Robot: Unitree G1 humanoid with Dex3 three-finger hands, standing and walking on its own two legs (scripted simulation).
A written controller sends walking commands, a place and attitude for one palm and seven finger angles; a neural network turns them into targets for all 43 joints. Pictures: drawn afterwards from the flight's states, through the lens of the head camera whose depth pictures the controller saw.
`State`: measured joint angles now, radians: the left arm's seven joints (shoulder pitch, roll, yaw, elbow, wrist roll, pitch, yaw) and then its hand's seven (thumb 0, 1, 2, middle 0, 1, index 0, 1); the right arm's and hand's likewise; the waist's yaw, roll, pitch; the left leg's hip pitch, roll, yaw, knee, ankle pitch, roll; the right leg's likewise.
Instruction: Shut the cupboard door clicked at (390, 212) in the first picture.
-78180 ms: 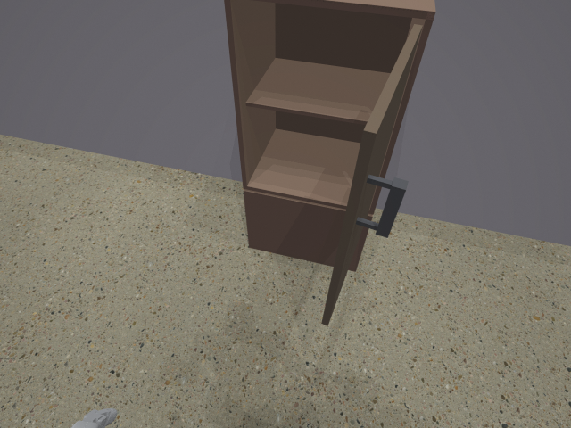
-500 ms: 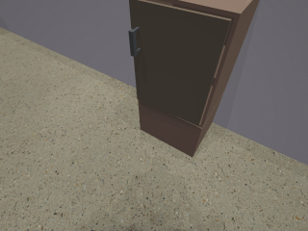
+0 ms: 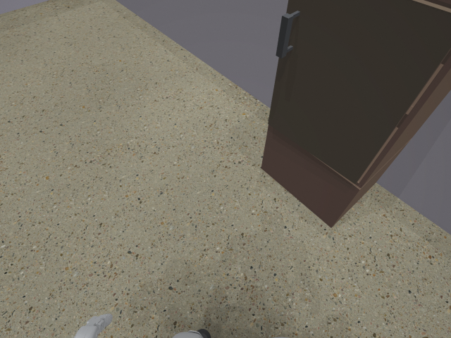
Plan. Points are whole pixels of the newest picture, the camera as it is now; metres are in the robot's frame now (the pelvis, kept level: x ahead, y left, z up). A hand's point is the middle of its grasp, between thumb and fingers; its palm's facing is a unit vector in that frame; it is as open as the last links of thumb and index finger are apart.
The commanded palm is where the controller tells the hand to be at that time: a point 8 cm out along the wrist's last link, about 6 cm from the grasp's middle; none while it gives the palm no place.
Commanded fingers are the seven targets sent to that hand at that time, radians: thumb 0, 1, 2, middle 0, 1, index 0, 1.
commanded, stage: walk to a spot facing it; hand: left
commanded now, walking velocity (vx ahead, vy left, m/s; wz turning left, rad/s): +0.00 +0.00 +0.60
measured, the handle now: (288, 34) +0.92 -0.17 +0.04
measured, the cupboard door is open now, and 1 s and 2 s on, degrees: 2 2 2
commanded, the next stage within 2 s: turn to face it in 1.76 s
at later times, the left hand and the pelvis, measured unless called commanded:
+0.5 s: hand out of the picture -0.02 +0.22 -0.18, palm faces +0.35 -0.90 -0.26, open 7.4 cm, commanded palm none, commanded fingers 0.00 0.90 0.90 -0.20 -0.30 -0.20 -0.30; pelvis +0.00 -0.01 -0.01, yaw +20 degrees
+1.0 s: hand out of the picture -0.05 +0.15 -0.16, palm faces +0.69 -0.69 -0.22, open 7.4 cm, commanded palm none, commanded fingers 0.00 0.90 0.90 -0.20 -0.30 -0.20 -0.30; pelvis +0.09 +0.02 +0.00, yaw +42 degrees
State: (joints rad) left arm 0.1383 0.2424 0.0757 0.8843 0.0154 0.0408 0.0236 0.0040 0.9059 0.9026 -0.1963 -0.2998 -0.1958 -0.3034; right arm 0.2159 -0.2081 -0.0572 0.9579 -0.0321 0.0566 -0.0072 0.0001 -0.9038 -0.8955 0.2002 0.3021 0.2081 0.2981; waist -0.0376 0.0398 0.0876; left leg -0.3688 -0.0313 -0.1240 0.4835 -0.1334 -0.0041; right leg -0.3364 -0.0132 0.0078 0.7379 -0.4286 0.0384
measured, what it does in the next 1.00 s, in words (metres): steps on the spot, turning left: right foot, then left foot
